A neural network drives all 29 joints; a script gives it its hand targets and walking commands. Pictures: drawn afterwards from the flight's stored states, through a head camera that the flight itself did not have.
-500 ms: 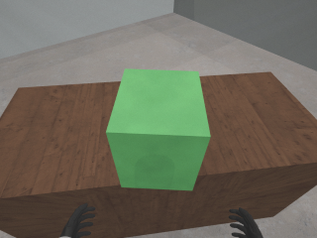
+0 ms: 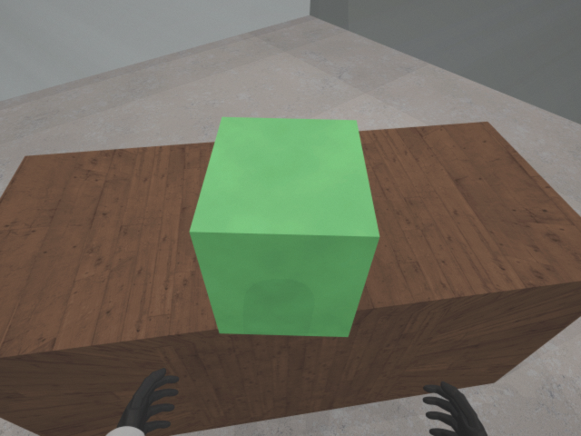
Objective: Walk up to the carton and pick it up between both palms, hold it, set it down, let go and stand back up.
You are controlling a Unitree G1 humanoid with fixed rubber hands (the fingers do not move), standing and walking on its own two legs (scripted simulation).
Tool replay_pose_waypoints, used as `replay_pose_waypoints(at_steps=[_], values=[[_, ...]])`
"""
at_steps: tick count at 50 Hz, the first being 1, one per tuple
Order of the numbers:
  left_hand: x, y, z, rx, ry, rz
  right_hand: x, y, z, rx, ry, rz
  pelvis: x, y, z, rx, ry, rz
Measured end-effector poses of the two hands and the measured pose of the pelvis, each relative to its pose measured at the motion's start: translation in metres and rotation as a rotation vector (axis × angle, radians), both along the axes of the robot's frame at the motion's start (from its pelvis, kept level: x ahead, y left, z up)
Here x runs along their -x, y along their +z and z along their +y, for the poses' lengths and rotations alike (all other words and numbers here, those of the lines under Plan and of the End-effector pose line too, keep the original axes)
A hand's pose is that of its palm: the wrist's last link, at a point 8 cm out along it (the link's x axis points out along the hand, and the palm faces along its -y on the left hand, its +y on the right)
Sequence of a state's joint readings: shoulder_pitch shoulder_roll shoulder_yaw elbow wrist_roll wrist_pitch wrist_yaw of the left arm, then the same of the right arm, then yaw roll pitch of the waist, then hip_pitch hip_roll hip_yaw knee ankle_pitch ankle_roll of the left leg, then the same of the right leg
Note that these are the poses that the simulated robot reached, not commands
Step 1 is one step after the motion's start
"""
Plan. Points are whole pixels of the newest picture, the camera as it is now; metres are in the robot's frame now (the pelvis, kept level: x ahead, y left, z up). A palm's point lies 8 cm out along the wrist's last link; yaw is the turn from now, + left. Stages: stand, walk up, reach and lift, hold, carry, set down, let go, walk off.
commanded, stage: let go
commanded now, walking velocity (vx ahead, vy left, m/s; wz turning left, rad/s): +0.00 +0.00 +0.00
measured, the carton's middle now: (286, 229) +0.45 +0.03 +0.02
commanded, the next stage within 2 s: stand in 0.08 s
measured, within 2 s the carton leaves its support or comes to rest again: neither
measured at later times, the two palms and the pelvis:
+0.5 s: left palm out of the picture +0.13 +0.24 -0.10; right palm out of the picture +0.02 -0.26 -0.13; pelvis -0.02 +0.02 -0.01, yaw -8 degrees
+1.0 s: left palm out of the picture +0.15 +0.25 -0.11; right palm out of the picture +0.01 -0.23 -0.14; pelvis +0.00 +0.04 -0.02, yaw -12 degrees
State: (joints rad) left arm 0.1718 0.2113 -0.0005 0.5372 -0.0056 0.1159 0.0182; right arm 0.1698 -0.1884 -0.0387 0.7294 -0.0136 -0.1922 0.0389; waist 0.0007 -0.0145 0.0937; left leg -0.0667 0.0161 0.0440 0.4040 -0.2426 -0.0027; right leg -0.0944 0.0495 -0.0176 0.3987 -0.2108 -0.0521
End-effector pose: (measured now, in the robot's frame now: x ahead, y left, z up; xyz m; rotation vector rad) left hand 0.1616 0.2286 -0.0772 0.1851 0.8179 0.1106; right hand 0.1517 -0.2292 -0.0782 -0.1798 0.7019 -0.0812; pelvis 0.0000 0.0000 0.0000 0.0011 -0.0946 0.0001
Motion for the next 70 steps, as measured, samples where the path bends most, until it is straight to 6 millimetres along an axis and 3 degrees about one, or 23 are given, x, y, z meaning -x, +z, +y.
replay_pose_waypoints(at_steps=[5,8,14,18,26,32,42,70], values=[[0.001,0.001,-0.001,0.001,-0.001,-0.007,0.003,0.001,-0.001,0.0,0.0,-0.004,0.004,-0.001,0.0,-0.002,-0.001,-0.003],[0.008,-0.001,0.003,-0.038,-0.047,-0.016,0.013,-0.01,-0.01,0.025,-0.038,0.084,0.006,-0.004,0.002,-0.001,-0.037,0.024],[0.033,-0.013,0.017,-0.086,-0.093,0.062,0.057,-0.035,-0.034,0.047,-0.14,0.249,0.013,-0.011,0.005,-0.005,-0.079,0.071],[0.042,-0.02,0.021,-0.099,-0.114,0.107,0.089,-0.044,-0.038,0.047,-0.181,0.328,0.016,-0.013,0.009,-0.006,-0.101,0.094],[0.029,-0.027,0.013,-0.064,-0.168,0.098,0.131,-0.049,-0.026,0.039,-0.251,0.4,0.017,-0.014,0.019,-0.021,-0.138,0.113],[0.019,-0.022,0.007,-0.066,-0.199,0.072,0.133,-0.057,-0.016,0.006,-0.283,0.387,0.014,-0.015,0.024,-0.031,-0.16,0.105],[0.011,-0.026,0.014,-0.07,-0.208,0.08,0.144,-0.057,-0.008,0.009,-0.314,0.413,0.011,-0.016,0.034,-0.031,-0.185,0.118],[0.014,-0.039,0.036,-0.103,-0.202,0.175,0.152,-0.069,0.015,-0.02,-0.378,0.458,-0.005,-0.019,0.05,-0.028,-0.222,0.075]])
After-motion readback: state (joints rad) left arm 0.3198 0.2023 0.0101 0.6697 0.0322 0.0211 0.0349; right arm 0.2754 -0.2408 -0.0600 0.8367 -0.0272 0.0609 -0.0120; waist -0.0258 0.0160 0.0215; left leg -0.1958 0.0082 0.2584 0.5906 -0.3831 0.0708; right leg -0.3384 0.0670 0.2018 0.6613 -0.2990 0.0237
